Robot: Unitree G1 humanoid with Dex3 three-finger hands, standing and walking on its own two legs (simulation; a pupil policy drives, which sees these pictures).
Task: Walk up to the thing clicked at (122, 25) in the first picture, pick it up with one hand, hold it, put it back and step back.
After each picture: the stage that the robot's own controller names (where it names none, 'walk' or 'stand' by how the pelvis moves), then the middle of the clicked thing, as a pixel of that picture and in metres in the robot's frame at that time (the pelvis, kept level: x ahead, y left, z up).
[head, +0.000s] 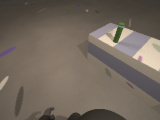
stand; (118, 33) +1.04 -0.29 -0.05
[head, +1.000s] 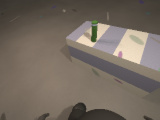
walk; (94, 32) +0.94 +0.07 -0.03
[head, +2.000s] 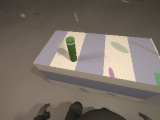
stand; (72, 50) +0.55 +0.22 -0.01
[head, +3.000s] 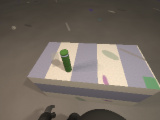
stand; (66, 61) +0.50 +0.26 -0.05
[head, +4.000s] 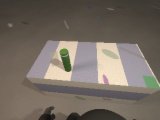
stand; (66, 61) +0.49 +0.25 -0.05
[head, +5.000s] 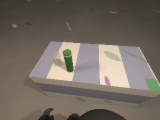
stand; (68, 62) +0.50 +0.23 -0.05
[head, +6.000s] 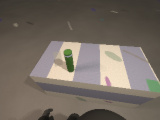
stand; (69, 61) +0.50 +0.23 -0.05
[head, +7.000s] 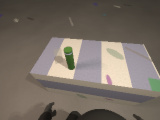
rise first; (69, 59) +0.50 +0.22 -0.05
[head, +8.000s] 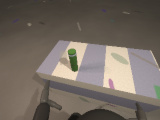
rise first; (73, 61) +0.51 +0.22 -0.05
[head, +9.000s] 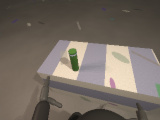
go down; (74, 60) +0.51 +0.22 -0.05
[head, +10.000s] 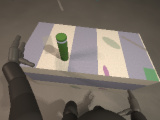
go down; (63, 49) +0.53 +0.20 +0.00
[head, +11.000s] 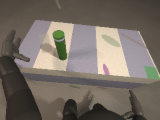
go down; (61, 47) +0.52 +0.21 +0.02
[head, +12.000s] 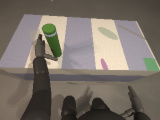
close in; (54, 43) +0.52 +0.22 +0.05
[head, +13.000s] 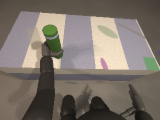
close; (55, 45) +0.49 +0.20 +0.05
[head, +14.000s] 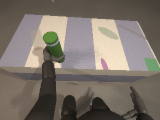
lift; (56, 50) +0.46 +0.20 +0.06
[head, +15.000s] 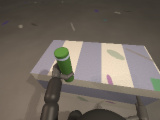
lift; (65, 67) +0.31 +0.18 +0.14
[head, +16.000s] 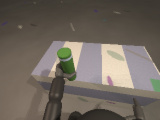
hold; (68, 66) +0.32 +0.17 +0.13
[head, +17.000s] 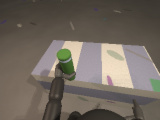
hold; (68, 67) +0.32 +0.17 +0.12
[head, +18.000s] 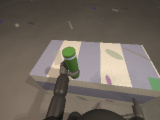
crouch; (72, 65) +0.35 +0.14 +0.11
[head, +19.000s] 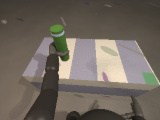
crouch; (61, 45) +0.46 +0.20 +0.16
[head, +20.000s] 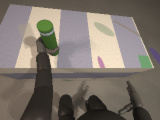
lower; (50, 41) +0.51 +0.21 +0.04
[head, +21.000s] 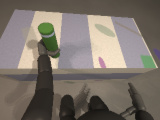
lower; (51, 44) +0.50 +0.21 +0.06
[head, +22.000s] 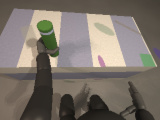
lower; (50, 42) +0.51 +0.21 +0.06
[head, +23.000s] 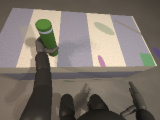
lower; (49, 41) +0.51 +0.22 +0.06
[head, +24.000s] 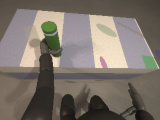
loosen; (53, 43) +0.50 +0.20 +0.06
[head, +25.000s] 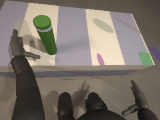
rise; (48, 39) +0.51 +0.21 +0.06
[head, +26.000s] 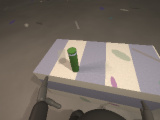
sink last; (74, 61) +0.48 +0.20 +0.00
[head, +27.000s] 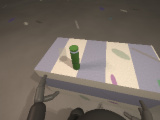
stand; (75, 58) +0.50 +0.19 +0.00
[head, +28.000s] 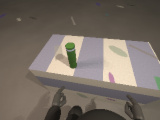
stand; (71, 57) +0.49 +0.20 +0.01
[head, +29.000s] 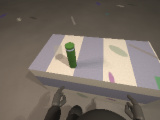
stand; (71, 56) +0.49 +0.20 +0.01
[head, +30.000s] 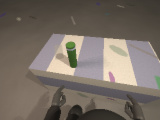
stand; (72, 56) +0.50 +0.20 +0.01
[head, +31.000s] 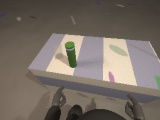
stand; (71, 56) +0.50 +0.20 +0.01
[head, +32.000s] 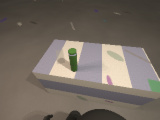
stand; (73, 61) +0.50 +0.20 -0.04
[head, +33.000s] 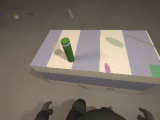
walk; (68, 51) +0.53 +0.25 -0.02
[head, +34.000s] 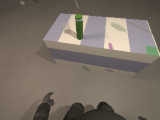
walk; (79, 28) +0.81 +0.19 -0.02
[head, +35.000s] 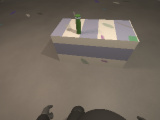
stand; (78, 25) +1.12 +0.26 -0.03
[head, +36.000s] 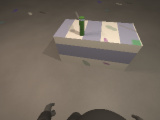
stand; (81, 26) +1.10 +0.21 -0.05
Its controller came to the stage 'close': yes
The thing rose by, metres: 0.20
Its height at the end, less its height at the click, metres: +0.00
